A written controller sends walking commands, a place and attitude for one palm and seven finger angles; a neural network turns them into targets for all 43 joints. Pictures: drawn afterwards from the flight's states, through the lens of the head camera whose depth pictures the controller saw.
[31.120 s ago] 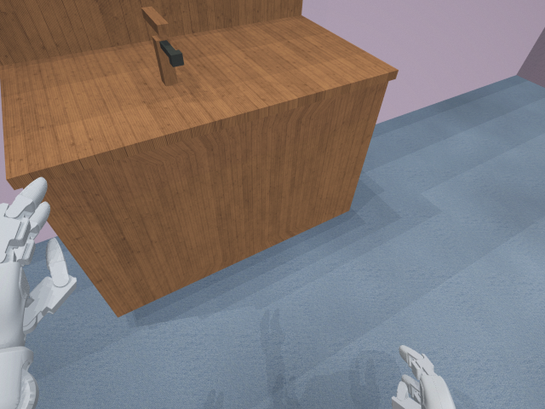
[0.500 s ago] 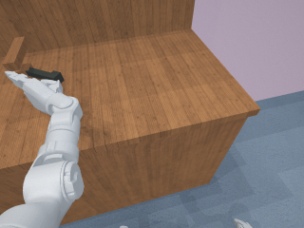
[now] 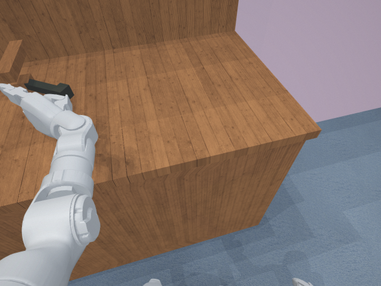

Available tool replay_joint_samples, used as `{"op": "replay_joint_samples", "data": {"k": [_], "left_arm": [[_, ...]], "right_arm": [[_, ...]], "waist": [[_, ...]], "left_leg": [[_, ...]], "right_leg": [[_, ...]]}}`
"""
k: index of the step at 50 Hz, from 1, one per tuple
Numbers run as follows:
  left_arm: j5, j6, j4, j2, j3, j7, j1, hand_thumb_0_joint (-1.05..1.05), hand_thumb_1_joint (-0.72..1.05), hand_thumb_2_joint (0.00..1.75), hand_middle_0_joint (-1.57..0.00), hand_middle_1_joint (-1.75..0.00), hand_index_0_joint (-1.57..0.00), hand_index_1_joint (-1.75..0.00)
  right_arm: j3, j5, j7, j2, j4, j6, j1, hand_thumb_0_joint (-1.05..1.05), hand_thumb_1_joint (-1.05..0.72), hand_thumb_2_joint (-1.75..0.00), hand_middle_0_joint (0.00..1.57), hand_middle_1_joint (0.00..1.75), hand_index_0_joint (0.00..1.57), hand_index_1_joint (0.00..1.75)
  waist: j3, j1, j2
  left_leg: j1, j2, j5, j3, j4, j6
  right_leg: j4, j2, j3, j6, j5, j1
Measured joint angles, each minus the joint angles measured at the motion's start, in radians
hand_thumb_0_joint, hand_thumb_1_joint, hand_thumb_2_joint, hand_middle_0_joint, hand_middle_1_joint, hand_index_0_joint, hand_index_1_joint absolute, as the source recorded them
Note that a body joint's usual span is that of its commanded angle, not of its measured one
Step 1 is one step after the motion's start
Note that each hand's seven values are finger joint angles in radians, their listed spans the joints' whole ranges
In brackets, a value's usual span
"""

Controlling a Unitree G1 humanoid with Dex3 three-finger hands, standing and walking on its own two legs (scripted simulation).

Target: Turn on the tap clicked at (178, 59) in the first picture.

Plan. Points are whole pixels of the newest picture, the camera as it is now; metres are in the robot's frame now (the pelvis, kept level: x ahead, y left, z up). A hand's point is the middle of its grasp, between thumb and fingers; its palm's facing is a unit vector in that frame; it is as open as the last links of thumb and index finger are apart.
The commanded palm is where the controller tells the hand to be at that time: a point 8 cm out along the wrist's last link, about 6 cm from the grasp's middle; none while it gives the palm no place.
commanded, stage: push the lever round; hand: left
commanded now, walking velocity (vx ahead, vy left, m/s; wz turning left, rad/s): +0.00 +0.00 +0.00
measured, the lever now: (63, 92) +0.48 +0.28 +0.16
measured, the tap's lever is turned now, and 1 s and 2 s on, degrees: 54 55 55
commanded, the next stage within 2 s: none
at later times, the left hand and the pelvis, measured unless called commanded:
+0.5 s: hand (67, 99) +0.46 +0.26 +0.16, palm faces +0.85 -0.52 -0.06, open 8.6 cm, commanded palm +0.45 +0.27 +0.15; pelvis +0.00 +0.01 +0.00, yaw +0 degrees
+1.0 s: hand (66, 100) +0.46 +0.27 +0.16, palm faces +0.85 -0.52 -0.06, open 8.6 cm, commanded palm +0.46 +0.27 +0.15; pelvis +0.00 +0.01 +0.00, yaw +0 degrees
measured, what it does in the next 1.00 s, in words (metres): stands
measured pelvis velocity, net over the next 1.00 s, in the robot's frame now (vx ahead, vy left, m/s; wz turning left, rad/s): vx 0.00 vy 0.01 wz -0.01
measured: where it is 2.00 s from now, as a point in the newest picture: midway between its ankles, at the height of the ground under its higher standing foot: outside the picture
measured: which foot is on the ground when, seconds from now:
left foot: down 0.00-1.00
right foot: down 0.00-1.00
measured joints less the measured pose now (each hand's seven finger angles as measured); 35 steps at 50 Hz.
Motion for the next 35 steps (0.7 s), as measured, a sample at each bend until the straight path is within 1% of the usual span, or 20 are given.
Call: {"op": "replay_joint_samples", "data": {"k": [10, 27, 35], "left_arm": [[0.002, -0.001, 0.004, -0.002, -0.003, 0.006, -0.007, 0.01, 0.90, 0.90, -0.16, -0.15, 0.00, 0.00], [0.010, -0.008, 0.002, -0.019, 0.002, 0.020, -0.002, 0.02, 0.90, 0.90, -0.15, -0.15, 0.00, 0.00], [0.009, -0.012, 0.000, -0.022, -0.006, 0.025, 0.005, 0.02, 0.90, 0.90, -0.15, -0.15, 0.00, 0.00]], "right_arm": [[0.000, -0.005, 0.006, 0.002, 0.000, -0.015, 0.003, 0.01, -0.91, -0.89, 0.20, 0.30, 0.20, 0.30], [0.001, -0.009, 0.007, 0.009, -0.001, -0.021, 0.003, 0.01, -0.91, -0.89, 0.20, 0.30, 0.20, 0.30], [0.002, -0.008, 0.004, 0.008, 0.002, -0.025, 0.005, 0.01, -0.91, -0.89, 0.20, 0.30, 0.20, 0.30]], "waist": [[-0.002, 0.000, -0.002], [-0.007, -0.002, -0.007], [-0.006, -0.001, -0.007]], "left_leg": [[-0.007, -0.002, 0.000, 0.000, 0.006, -0.005], [0.005, -0.006, 0.003, 0.007, -0.001, -0.013], [0.010, -0.006, 0.002, 0.011, -0.004, -0.015]], "right_leg": [[0.008, -0.002, 0.001, 0.000, -0.002, -0.007], [0.005, -0.007, 0.008, 0.003, -0.002, 0.002], [0.001, -0.007, 0.012, 0.006, -0.001, 0.006]]}}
